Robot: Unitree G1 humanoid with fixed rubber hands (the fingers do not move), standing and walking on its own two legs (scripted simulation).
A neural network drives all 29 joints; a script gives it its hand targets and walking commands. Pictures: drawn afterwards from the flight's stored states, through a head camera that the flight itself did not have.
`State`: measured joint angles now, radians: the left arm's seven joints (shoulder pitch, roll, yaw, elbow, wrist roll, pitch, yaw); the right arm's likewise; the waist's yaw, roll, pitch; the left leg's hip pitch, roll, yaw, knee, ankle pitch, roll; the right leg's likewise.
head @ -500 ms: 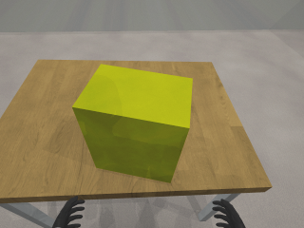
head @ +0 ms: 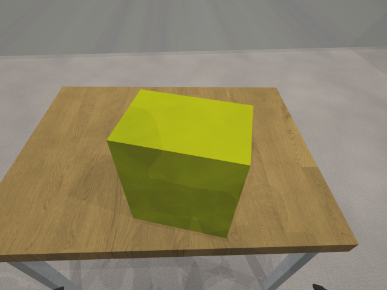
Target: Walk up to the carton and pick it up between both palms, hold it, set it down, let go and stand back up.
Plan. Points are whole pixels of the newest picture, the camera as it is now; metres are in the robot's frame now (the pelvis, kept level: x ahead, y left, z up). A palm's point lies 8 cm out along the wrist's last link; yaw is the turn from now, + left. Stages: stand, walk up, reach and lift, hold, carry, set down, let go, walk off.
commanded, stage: stand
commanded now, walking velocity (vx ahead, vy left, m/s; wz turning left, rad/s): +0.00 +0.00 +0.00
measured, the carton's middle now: (186, 168) +0.39 +0.02 +0.03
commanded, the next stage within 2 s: none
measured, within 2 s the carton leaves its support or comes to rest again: neither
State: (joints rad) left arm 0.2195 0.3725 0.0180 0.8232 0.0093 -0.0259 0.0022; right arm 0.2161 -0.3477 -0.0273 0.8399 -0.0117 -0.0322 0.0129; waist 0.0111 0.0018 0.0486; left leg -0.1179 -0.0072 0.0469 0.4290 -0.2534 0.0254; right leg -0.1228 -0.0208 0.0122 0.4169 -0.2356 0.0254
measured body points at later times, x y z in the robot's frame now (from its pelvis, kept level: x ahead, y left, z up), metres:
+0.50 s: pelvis -0.01 +0.01 +0.00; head -0.01 +0.01 +0.45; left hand +0.07 +0.31 -0.12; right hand +0.07 -0.29 -0.11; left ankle -0.01 +0.10 -0.74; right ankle +0.00 -0.14 -0.74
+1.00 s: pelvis -0.02 +0.01 +0.00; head -0.02 +0.01 +0.45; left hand +0.06 +0.31 -0.12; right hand +0.06 -0.30 -0.12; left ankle -0.01 +0.10 -0.74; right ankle +0.00 -0.14 -0.74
